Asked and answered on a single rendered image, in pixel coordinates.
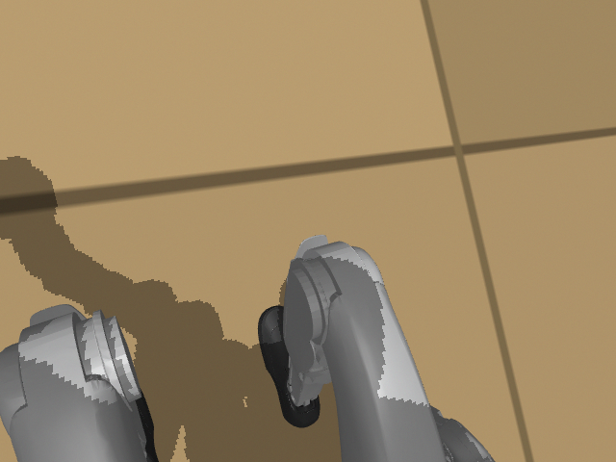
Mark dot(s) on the right robot foot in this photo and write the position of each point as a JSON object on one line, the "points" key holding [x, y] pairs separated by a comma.
{"points": [[276, 358]]}

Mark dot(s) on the left robot foot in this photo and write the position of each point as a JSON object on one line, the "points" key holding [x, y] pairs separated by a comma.
{"points": [[148, 428]]}

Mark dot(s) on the right robot hand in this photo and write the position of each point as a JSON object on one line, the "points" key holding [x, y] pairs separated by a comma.
{"points": [[459, 444]]}

